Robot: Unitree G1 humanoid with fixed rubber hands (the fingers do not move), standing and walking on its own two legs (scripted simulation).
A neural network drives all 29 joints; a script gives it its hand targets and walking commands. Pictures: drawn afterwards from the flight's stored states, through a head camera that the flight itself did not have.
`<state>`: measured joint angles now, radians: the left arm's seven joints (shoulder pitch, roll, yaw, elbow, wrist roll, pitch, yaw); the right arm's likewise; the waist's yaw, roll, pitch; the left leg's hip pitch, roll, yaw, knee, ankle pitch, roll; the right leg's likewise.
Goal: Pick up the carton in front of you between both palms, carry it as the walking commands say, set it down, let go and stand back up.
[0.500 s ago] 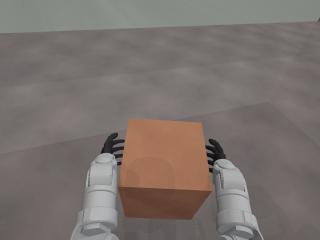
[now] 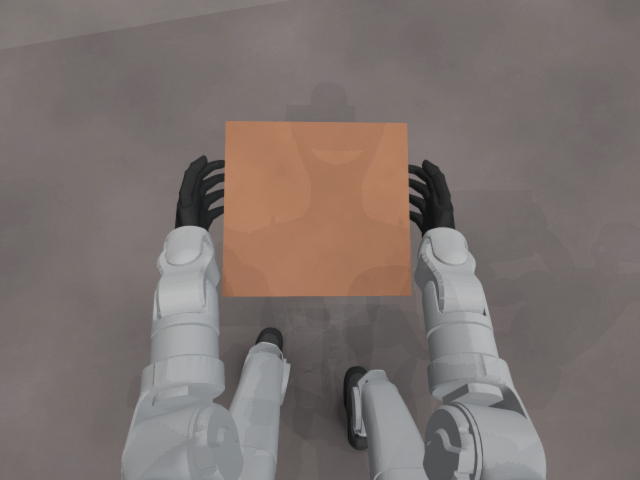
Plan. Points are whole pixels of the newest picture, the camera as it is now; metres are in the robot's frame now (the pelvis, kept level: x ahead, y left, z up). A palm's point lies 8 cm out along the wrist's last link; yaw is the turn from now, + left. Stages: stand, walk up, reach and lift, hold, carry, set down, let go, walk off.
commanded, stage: set down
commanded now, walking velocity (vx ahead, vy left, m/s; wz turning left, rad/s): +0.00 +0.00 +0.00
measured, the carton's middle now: (315, 223) +0.41 +0.06 -0.17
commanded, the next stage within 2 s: none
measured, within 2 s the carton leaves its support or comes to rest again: neither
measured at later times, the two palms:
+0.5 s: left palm (213, 218) +0.41 +0.22 -0.22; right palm (399, 201) +0.48 -0.07 -0.21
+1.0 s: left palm (227, 228) +0.42 +0.23 -0.36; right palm (374, 197) +0.53 -0.05 -0.36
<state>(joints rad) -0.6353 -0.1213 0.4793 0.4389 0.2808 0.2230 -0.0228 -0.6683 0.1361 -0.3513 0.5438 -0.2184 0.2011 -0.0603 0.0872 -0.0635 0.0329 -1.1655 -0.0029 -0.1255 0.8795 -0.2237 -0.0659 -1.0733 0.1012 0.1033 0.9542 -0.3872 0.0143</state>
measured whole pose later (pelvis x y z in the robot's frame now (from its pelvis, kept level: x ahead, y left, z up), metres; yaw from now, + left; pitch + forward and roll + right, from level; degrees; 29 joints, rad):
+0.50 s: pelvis -0.03 +0.02 -0.12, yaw -2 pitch +47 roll -2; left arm -0.90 -0.13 0.58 0.45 0.29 0.34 0.06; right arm -1.05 -0.03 -0.38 0.74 -0.24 0.30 0.00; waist 0.10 -0.07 -0.15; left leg -1.85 -0.05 -0.12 1.38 -0.35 -0.07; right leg -1.75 0.13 0.10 1.47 -0.53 0.06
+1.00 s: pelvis -0.05 +0.00 -0.23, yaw -1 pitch +49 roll +1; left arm -1.20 -0.07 0.69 0.53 0.25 0.34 0.10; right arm -1.49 -0.21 -0.20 1.00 -0.19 0.32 -0.03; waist 0.17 -0.07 0.08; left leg -2.17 -0.06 -0.12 1.72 -0.41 -0.13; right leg -2.09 0.18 0.10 1.85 -0.60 0.05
